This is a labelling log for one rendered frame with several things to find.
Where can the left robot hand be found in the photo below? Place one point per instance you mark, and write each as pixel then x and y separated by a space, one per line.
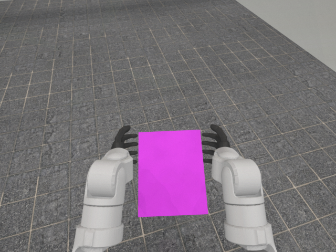
pixel 120 138

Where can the right robot forearm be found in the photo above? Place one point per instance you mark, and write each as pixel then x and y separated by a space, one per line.
pixel 246 223

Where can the right robot hand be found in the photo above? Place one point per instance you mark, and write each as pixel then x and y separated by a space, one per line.
pixel 220 137

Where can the left robot forearm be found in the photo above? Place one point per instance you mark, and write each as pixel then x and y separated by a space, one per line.
pixel 101 225

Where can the carton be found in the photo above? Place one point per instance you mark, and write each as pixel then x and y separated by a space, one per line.
pixel 171 178

